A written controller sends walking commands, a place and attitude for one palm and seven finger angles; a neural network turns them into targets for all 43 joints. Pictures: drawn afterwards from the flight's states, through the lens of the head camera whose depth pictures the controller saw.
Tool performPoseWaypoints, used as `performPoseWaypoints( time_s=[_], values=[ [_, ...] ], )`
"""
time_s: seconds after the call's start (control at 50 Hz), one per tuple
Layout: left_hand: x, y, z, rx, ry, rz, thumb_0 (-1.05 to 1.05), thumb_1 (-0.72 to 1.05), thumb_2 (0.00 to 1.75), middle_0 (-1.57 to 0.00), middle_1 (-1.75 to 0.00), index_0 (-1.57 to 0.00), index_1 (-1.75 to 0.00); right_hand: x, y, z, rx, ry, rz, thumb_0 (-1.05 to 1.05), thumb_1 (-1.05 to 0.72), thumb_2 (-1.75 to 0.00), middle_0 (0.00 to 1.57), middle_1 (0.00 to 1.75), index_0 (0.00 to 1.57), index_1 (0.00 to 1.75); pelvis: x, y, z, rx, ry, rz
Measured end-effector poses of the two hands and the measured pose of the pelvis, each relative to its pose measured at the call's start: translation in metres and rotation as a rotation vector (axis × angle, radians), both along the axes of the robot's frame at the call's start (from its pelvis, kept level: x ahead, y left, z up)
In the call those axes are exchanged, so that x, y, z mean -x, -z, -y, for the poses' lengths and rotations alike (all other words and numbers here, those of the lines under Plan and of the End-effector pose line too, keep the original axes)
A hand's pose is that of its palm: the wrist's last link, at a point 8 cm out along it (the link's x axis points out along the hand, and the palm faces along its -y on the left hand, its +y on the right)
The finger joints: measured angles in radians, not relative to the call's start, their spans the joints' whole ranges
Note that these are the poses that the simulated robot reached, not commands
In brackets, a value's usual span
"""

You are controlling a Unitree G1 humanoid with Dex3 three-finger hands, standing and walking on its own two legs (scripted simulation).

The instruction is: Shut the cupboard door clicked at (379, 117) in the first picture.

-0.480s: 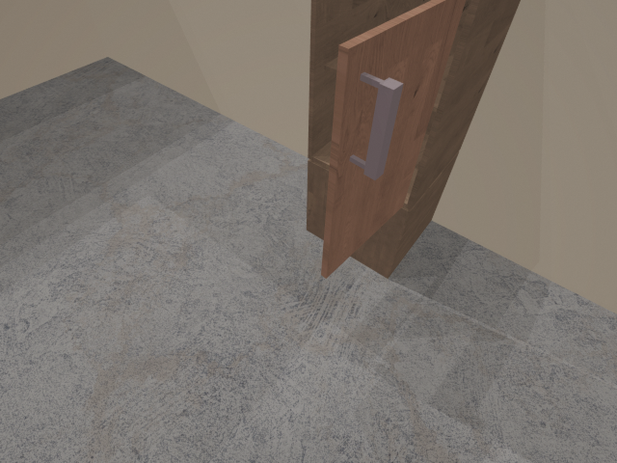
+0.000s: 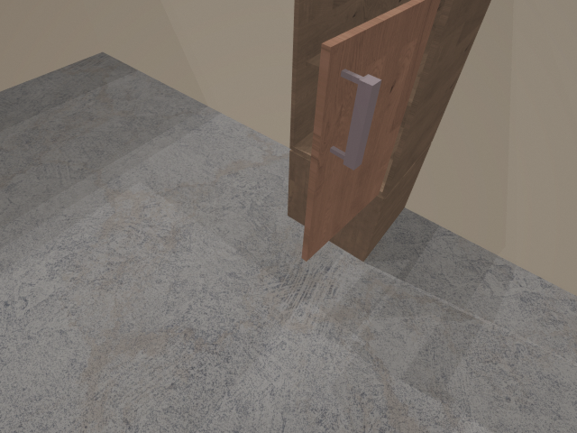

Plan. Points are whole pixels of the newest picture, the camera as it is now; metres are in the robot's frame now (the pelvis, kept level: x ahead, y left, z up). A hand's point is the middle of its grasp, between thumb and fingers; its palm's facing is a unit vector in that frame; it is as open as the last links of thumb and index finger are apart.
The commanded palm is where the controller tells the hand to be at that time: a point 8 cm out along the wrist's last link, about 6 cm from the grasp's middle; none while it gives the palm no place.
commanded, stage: look at it before walking up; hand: left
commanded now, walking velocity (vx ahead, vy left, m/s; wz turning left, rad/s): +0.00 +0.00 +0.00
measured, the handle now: (350, 121) +0.61 -0.08 +0.10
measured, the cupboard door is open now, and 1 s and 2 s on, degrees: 85 85 85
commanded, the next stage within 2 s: walk around to get in front in 0.36 s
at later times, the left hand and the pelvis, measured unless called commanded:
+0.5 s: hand out of the picture -0.01 +0.17 -0.18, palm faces +0.04 -0.98 -0.17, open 7.4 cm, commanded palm none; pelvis +0.00 +0.00 +0.00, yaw +0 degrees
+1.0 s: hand out of the picture +0.05 +0.17 -0.17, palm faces -0.12 -0.96 -0.27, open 7.4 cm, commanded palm none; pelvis -0.02 -0.02 -0.01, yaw -11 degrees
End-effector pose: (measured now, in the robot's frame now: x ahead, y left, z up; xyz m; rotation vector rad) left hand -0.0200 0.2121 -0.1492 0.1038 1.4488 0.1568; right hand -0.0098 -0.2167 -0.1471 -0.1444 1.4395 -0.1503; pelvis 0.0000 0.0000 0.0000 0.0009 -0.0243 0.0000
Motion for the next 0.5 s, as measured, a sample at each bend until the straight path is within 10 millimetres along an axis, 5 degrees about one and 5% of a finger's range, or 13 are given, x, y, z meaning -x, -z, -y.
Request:
performPoseWaypoints(
  time_s=[0.5],
  values=[
    [-0.0021,-0.0008,-0.0088,-0.008,0.003,-0.003,0.00,0.91,0.90,-0.20,-0.30,-0.20,-0.30,-0.0050,-0.0012,-0.0005,0.007,-0.009,0.004,0.00,-0.91,-0.90,0.20,0.30,0.20,0.30,0.0000,-0.0004,-0.0040,0.000,-0.001,-0.004]
  ],
)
